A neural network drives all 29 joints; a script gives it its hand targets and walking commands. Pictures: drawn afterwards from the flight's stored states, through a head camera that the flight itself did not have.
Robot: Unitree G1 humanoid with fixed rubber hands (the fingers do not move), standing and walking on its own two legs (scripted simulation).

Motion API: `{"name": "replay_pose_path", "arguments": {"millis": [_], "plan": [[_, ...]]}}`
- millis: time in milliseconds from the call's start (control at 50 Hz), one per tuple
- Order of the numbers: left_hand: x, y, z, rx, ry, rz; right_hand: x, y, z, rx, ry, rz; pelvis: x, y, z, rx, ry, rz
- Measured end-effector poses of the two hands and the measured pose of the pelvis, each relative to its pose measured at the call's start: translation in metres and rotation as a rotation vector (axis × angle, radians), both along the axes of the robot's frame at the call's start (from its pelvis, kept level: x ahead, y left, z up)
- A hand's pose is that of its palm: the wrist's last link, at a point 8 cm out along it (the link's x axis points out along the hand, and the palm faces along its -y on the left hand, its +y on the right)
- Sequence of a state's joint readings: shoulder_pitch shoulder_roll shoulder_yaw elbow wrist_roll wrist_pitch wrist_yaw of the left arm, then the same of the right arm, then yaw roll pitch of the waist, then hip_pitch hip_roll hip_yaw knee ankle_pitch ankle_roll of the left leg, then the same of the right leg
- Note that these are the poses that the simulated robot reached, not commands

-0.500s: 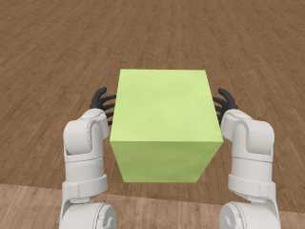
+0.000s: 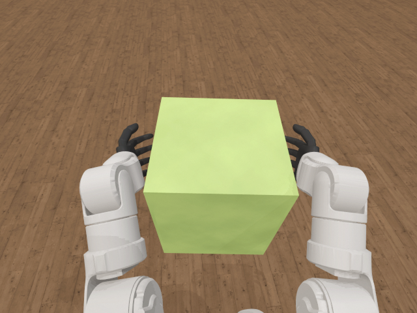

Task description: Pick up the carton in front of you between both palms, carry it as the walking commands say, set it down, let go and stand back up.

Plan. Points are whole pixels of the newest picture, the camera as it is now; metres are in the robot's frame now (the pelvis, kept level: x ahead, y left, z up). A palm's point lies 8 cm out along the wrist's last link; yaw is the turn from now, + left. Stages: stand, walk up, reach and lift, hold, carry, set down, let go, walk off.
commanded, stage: carry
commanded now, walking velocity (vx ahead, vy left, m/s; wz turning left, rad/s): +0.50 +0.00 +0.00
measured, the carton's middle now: (216, 181) +0.37 -0.04 +0.07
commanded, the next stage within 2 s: none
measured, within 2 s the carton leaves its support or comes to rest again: neither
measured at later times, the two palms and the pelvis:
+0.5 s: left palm (101, 58) +0.68 +0.19 +0.18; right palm (223, 48) +0.71 -0.11 +0.17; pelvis +0.34 +0.00 +0.02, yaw +2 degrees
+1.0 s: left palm (121, 35) +0.97 +0.18 +0.12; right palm (209, 27) +0.98 -0.11 +0.12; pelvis +0.70 +0.02 +0.02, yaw +1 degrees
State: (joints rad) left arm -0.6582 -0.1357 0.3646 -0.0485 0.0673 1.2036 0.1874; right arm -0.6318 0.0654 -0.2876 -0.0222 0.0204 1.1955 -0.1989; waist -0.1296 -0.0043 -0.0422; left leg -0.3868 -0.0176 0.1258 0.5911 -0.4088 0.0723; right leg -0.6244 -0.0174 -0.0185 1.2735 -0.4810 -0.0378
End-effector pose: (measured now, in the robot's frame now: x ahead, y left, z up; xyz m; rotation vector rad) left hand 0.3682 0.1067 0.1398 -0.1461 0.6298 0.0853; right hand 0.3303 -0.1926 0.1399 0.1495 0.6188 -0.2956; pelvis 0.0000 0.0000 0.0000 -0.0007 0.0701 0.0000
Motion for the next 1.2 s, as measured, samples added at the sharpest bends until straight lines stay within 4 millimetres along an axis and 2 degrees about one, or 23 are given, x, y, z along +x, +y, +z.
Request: {"name": "replay_pose_path", "arguments": {"millis": [80, 160, 240, 320, 380, 480, 540, 580, 620, 680, 740, 820, 880, 960, 1040, 1120, 1200], "plan": [[0.051, 0.006, 0.018, 0.007, -0.071, 0.038, 0.062, 0.004, 0.021, 0.002, -0.071, 0.025, 0.049, -0.003, 0.007, -0.002, 0.003, 0.005], [0.103, 0.016, 0.031, 0.035, -0.117, 0.074, 0.133, 0.013, 0.033, -0.002, -0.111, 0.089, 0.11, -0.014, 0.004, -0.004, 0.01, 0.015], [0.146, 0.033, 0.027, 0.045, -0.091, 0.141, 0.203, 0.032, 0.029, -0.004, -0.088, 0.186, 0.171, -0.028, 0.0, -0.023, 0.001, 0.039], [0.177, 0.056, 0.015, 0.038, -0.008, 0.216, 0.259, 0.059, 0.024, 0.018, -0.01, 0.245, 0.221, -0.033, 0.015, -0.003, 0.009, 0.026], [0.211, 0.069, 0.019, 0.054, 0.003, 0.235, 0.299, 0.071, 0.024, 0.049, -0.001, 0.238, 0.258, -0.028, 0.023, 0.002, 0.013, 0.031], [0.295, 0.081, 0.036, 0.056, -0.065, 0.209, 0.369, 0.078, 0.032, 0.018, -0.07, 0.191, 0.327, -0.009, 0.023, -0.008, 0.027, 0.029], [0.354, 0.082, 0.034, 0.039, -0.102, 0.153, 0.409, 0.079, 0.033, -0.013, -0.107, 0.159, 0.377, 0.007, 0.01, -0.017, 0.018, 0.019], [0.391, 0.078, 0.024, 0.023, -0.097, 0.098, 0.43, 0.077, 0.028, -0.025, -0.1, 0.139, 0.404, 0.017, 0.006, -0.006, 0.015, 0.016], [0.419, 0.071, 0.009, 0.012, -0.031, 0.056, 0.446, 0.07, 0.016, -0.034, -0.031, 0.1, 0.428, 0.025, 0.011, -0.016, 0.019, 0.01], [0.448, 0.062, -0.012, 0.002, 0.078, 0.027, 0.464, 0.062, -0.004, -0.01, 0.077, 0.048, 0.464, 0.036, 0.023, -0.032, 0.027, -0.003], [0.476, 0.059, -0.021, -0.02, 0.103, 0.03, 0.487, 0.059, -0.014, 0.022, 0.096, 0.006, 0.5, 0.042, 0.033, -0.042, 0.033, -0.011], [0.513, 0.065, -0.023, -0.029, 0.062, 0.052, 0.527, 0.065, -0.017, 0.056, 0.054, 0.001, 0.553, 0.043, 0.039, -0.053, 0.038, -0.007], [0.541, 0.074, -0.023, 0.007, 0.03, 0.05, 0.564, 0.073, -0.017, 0.01, 0.033, 0.063, 0.597, 0.038, 0.037, -0.053, 0.033, 0.0], [0.578, 0.08, -0.024, 0.041, -0.02, 0.076, 0.62, 0.079, -0.015, -0.042, -0.013, 0.147, 0.664, 0.029, 0.026, -0.045, 0.017, 0.008], [0.621, 0.076, -0.025, 0.08, -0.056, 0.101, 0.674, 0.075, -0.02, -0.037, -0.05, 0.19, 0.736, 0.018, 0.01, -0.043, -0.012, 0.021], [0.653, 0.073, -0.024, 0.084, 0.02, 0.114, 0.709, 0.073, -0.023, -0.041, 0.025, 0.215, 0.786, 0.012, 0.02, -0.028, -0.007, 0.044], [0.687, 0.07, -0.013, 0.091, 0.046, 0.115, 0.744, 0.07, -0.014, -0.033, 0.049, 0.218, 0.835, 0.012, 0.034, 0.003, -0.021, 0.05]]}}
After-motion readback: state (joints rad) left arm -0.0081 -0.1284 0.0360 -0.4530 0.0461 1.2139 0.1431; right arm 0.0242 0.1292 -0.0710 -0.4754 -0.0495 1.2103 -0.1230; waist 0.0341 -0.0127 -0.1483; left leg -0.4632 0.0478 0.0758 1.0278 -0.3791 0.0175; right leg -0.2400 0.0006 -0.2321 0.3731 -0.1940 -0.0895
